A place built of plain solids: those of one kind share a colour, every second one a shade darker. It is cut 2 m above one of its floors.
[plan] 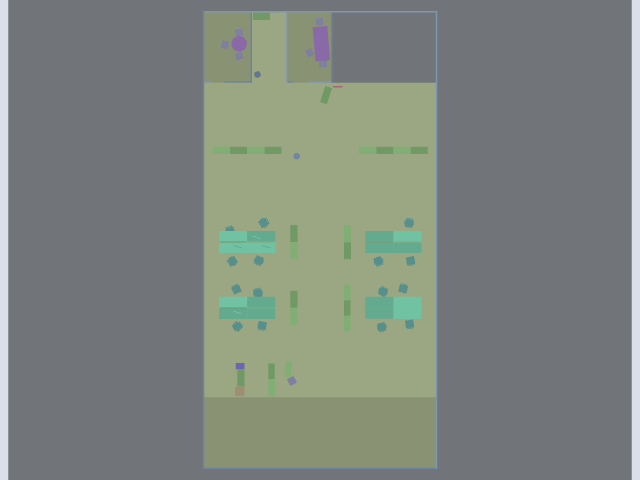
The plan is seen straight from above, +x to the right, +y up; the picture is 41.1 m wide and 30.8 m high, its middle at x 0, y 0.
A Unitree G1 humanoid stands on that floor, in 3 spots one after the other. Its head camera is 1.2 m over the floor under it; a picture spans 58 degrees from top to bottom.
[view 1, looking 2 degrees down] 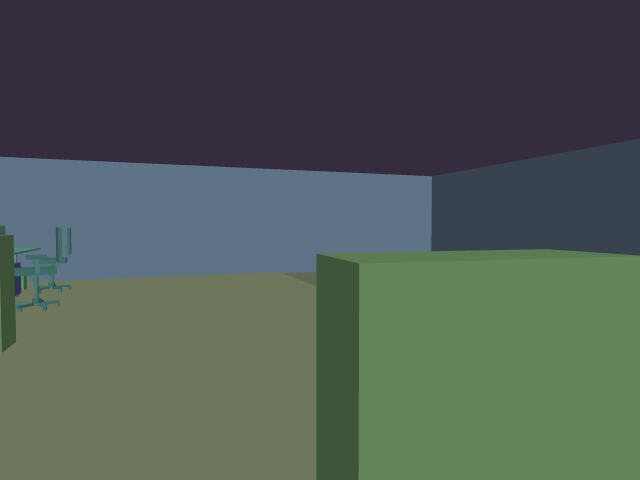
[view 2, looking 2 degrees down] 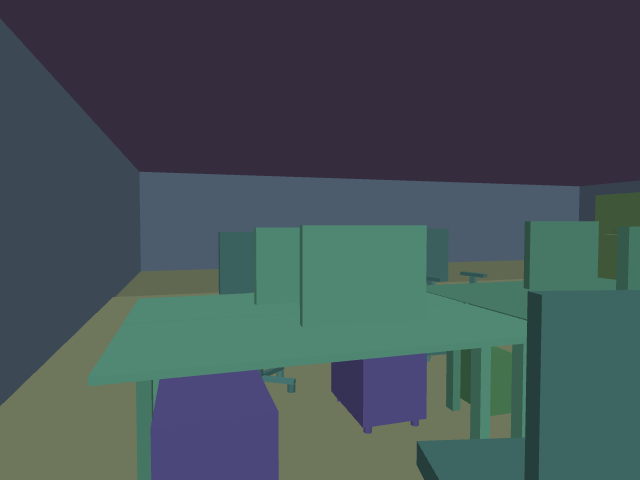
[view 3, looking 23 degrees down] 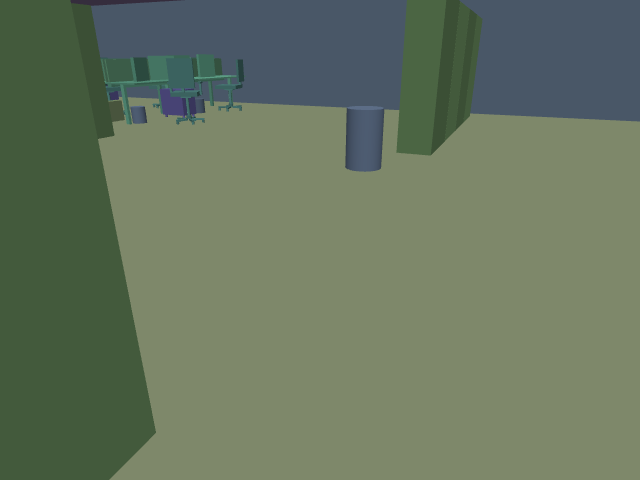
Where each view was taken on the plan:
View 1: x -3.24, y -7.29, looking -20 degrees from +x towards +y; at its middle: wall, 11.36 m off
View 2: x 6.22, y -2.24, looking -107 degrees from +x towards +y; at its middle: desk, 1.88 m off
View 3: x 3.28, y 6.95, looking -156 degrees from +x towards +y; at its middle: floor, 3.07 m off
